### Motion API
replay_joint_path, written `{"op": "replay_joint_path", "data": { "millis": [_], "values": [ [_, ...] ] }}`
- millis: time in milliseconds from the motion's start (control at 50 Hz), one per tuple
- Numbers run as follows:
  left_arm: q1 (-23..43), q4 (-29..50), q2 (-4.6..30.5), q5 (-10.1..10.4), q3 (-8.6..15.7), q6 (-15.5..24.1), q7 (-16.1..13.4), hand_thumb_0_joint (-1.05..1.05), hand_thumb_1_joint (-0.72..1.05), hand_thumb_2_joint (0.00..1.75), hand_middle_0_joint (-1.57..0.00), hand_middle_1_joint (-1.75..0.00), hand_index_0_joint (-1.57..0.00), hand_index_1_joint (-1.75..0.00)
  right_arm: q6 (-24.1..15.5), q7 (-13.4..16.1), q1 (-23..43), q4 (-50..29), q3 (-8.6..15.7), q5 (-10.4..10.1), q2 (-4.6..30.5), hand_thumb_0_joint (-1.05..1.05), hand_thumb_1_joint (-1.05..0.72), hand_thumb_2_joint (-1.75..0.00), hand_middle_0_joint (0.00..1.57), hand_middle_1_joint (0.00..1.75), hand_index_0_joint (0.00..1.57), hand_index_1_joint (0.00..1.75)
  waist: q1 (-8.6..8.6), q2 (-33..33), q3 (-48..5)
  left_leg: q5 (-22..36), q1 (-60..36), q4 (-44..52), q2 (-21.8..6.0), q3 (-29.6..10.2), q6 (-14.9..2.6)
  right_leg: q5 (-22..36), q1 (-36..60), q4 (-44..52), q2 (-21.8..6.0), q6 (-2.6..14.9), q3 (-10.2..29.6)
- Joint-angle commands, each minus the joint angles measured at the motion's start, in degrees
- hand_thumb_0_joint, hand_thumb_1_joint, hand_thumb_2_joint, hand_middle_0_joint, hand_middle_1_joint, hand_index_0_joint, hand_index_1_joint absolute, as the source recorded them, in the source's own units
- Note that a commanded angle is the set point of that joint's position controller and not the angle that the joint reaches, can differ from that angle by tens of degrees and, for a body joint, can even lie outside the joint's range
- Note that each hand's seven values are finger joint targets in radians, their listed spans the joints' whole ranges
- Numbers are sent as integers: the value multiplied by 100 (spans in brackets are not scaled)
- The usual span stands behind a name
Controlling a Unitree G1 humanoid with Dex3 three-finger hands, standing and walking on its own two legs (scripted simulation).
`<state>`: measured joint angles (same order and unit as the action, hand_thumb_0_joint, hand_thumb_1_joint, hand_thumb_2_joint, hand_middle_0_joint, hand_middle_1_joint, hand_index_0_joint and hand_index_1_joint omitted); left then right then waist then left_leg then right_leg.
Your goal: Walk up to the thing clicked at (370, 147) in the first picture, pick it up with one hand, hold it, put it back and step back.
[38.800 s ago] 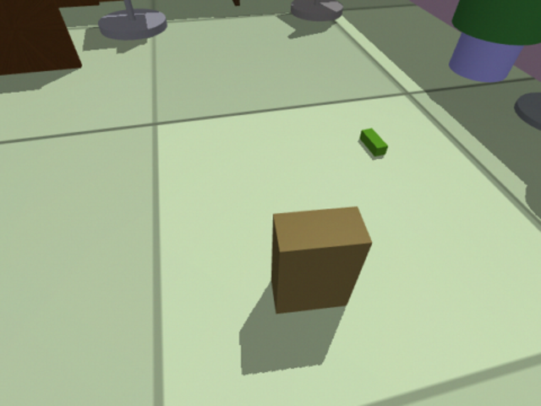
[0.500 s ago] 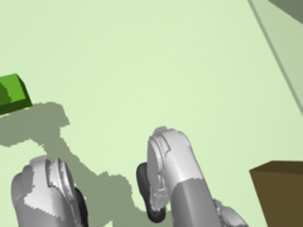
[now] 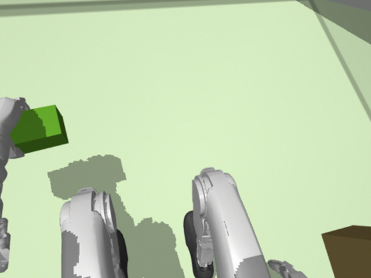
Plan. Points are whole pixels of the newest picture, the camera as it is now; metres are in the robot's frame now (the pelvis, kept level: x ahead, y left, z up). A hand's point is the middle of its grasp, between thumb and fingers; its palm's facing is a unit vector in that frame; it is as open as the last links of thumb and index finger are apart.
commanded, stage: lift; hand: left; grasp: from above
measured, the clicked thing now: (15, 134) +0.46 +0.31 -0.15
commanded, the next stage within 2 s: hold in 1.30 s
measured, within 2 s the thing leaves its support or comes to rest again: neither
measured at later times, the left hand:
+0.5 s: hand out of the picture +0.38 +0.29 +0.07, palm faces -0.40 -0.13 -0.91, open 10.3 cm
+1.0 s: hand out of the picture +0.35 +0.25 +0.22, palm faces -0.44 -0.13 -0.89, open 10.3 cm
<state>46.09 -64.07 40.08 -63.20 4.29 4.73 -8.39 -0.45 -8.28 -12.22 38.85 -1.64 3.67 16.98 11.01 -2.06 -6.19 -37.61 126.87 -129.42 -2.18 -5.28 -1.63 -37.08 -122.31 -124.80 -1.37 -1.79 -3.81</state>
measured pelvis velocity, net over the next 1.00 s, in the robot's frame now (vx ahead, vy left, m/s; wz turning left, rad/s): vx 0.05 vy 0.00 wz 0.08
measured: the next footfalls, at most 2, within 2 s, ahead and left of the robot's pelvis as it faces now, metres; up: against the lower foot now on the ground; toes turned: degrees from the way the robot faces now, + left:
none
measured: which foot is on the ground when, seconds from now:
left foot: down 0.00-1.00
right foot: down 0.00-1.00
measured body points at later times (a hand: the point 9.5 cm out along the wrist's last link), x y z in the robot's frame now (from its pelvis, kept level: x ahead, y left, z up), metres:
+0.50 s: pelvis +0.00 +0.00 +0.15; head +0.16 +0.03 +0.58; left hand +0.40 +0.29 +0.12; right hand +0.14 -0.26 +0.03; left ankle +0.09 +0.12 -0.34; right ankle +0.11 -0.13 -0.34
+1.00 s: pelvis +0.05 +0.00 +0.31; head +0.12 +0.00 +0.75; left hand +0.37 +0.25 +0.27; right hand +0.15 -0.27 +0.19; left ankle +0.08 +0.12 -0.34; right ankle +0.11 -0.13 -0.34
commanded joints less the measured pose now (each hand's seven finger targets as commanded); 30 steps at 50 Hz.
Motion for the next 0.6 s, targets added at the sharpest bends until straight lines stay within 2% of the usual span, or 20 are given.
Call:
{"op": "replay_joint_path", "data": {
  "millis": [0, 20, 60, 100, 140, 160, 180, 220, 240, 260, 280, 320, 360, 380, 400, 440, 460, 480, 520, 580],
  "values": [
    [1828, 1767, 1517, 254, 172, -8, -107, 0, 62, 93, -98, -81, -98, -80, -10, 191, -989, -287, 582, -87, 1291, 0, -90, -90, 20, 30, 20, 30, -58, -1628, -4046, 691, -3539, 2022, 161, 118, 27, 969, 1985, 1522, 226, 402, -277],
    [1907, 2032, 1590, 290, 213, -1, -99, 0, 62, 92, -96, -82, -97, -81, -7, 229, -929, -345, 621, -116, 1279, 0, -90, -90, 20, 30, 20, 30, -97, -1613, -4186, 504, -3613, 2157, 152, 89, 11, 856, 2058, 1590, 251, 395, -275],
    [1618, 2136, 1677, 355, 287, -34, -86, 0, 62, 88, -96, -81, -97, -79, 11, 302, -862, -423, 626, -164, 1258, 0, -90, -90, 20, 30, 20, 30, -178, -1465, -4082, 203, -3619, 2391, 164, 91, -13, 620, 2220, 1819, 256, 371, -233],
    [1304, 2083, 1346, 424, 106, -75, -16, 0, 64, 89, -97, -81, -98, -79, 10, 352, -808, -448, 625, -185, 1219, 0, -90, -90, 20, 30, 20, 30, -142, -1336, -3877, 7, -3752, 2653, 143, 26, -10, 526, 2334, 1986, 263, 347, -231],
    [1432, 2649, 1524, 491, 190, -114, -11, 0, 62, 89, -96, -81, -97, -79, 20, 442, -746, -522, 670, -242, 1203, 0, -90, -90, 20, 30, 20, 30, -264, -1393, -4291, 114, -4123, 2834, 144, 53, -6, 606, 2645, 2171, 276, 353, -177],
    [1159, 2561, 1429, 520, 154, -173, 0, 0, 63, 89, -97, -79, -98, -78, 24, 475, -711, -529, 665, -254, 1192, 0, -90, -90, 20, 30, 20, 30, -310, -1304, -4211, 67, -4201, 2946, 136, 40, -12, 588, 2739, 2272, 273, 336, -170],
    [971, 2658, 1174, 594, 19, -209, 17, 0, 63, 90, -97, -81, -98, -79, 16, 499, -680, -562, 655, -271, 1136, 0, -89, -90, 20, 30, 20, 30, -281, -1288, -4072, 117, -4259, 3069, 138, 81, -1, 607, 2842, 2420, 271, 328, -162],
    [1005, 2972, 1182, 649, 44, -300, -9, 0, 66, 92, -99, -81, -100, -80, 7, 575, -649, -550, 659, -306, 1114, 0, -89, -90, 20, 30, 20, 30, -285, -1229, -4075, 152, -4520, 3275, 132, 67, -1, 646, 3057, 2660, 253, 313, -135],
    [808, 2987, 1144, 668, 67, -364, -13, 0, 65, 91, -98, -79, -99, -78, 9, 609, -620, -550, 661, -331, 1109, 0, -89, -90, 20, 30, 20, 30, -314, -1213, -4067, 253, -4716, 3409, 121, 44, 16, 731, 3173, 2748, 241, 306, -129],
    [877, 3196, 1002, 714, -55, -404, 1, 0, 64, 90, -97, -80, -98, -79, 5, 637, -599, -569, 654, -347, 1051, 0, -89, -90, 20, 30, 20, 30, -298, -1231, -4181, 411, -4888, 3499, 122, 69, 26, 852, 3369, 2843, 263, 316, -115],
    [831, 3379, 1159, 705, 84, -451, -24, 0, 63, 92, -96, -81, -97, -80, 6, 681, -570, -548, 696, -370, 1075, 0, -89, -90, 20, 30, 20, 30, -375, -1216, -4353, 515, -5118, 3588, 130, 54, 28, 930, 3518, 2939, 236, 310, -83],
    [554, 3298, 970, 715, -18, -549, -22, 0, 63, 90, -96, -80, -97, -79, 7, 749, -505, -531, 673, -393, 1012, 0, -89, -89, 20, 30, 20, 30, -345, -1153, -3962, 464, -5232, 3906, 121, 14, 40, 881, 3646, 3160, 229, 292, -72],
    [387, 3384, 1045, 692, 37, -640, -53, 0, 62, 91, -95, -82, -96, -81, 11, 821, -431, -536, 656, -428, 958, 0, -89, -89, 20, 30, 20, 30, -449, -1098, -3922, 442, -5548, 4193, 124, 52, 35, 846, 4015, 3477, 258, 294, -44],
    [257, 3393, 931, 720, 8, -697, -52, 0, 61, 92, -95, -80, -96, -79, 19, 853, -393, -522, 643, -446, 927, 0, -89, -89, 20, 30, 20, 30, -434, -996, -3859, 448, -5664, 4312, 126, 84, 29, 833, 4183, 3661, 248, 283, -19],
    [215, 3430, 740, 749, -140, -736, -20, 0, 62, 89, -96, -79, -96, -78, 23, 871, -379, -531, 628, -455, 893, 0, -88, -89, 20, 30, 20, 30, -392, -966, -3770, 490, -5804, 4458, 117, 85, 32, 880, 4317, 3786, 251, 277, -11],
    [86, 3482, 608, 777, -202, -834, 4, 0, 61, 91, -94, -82, -95, -81, 18, 932, -335, -500, 613, -481, 842, 0, -88, -89, 20, 30, 20, 30, -458, -978, -3727, 646, -6142, 4714, 137, 160, 36, 946, 4648, 4095, 269, 285, 24],
    [-21, 3575, 665, 808, -159, -881, 6, 0, 61, 90, -94, -83, -95, -82, 15, 962, -342, -508, 613, -508, 828, 0, -88, -89, 20, 30, 20, 30, -515, -919, -3760, 685, -6268, 4857, 153, 190, 31, 957, 4922, 4284, 267, 287, 47],
    [-283, 3452, 573, 806, -190, -931, 20, 0, 61, 91, -95, -81, -96, -80, 17, 983, -353, -458, 592, -514, 812, 0, -88, -89, 20, 30, 20, 30, -515, -800, -3610, 804, -6376, 4964, 153, 201, 26, 1026, 5062, 4433, 264, 282, 60],
    [-232, 3542, 331, 865, -371, -998, 65, 0, 63, 92, -97, -81, -97, -80, 3, 1046, -340, -441, 581, -539, 752, 0, -88, -89, 20, 30, 20, 30, -470, -701, -3513, 908, -6680, 5225, 146, 228, 28, 1114, 5408, 4775, 282, 287, 102],
    [-461, 3241, 158, 884, -475, -1079, 87, 0, 62, 91, -96, -78, -96, -78, -57, 1142, -355, -336, 563, -570, 710, 0, -88, -89, 20, 30, 20, 30, -435, -515, -2914, 844, -6895, 5687, 128, 198, 45, 1064, 5770, 5239, 290, 280, 152]
  ]
}}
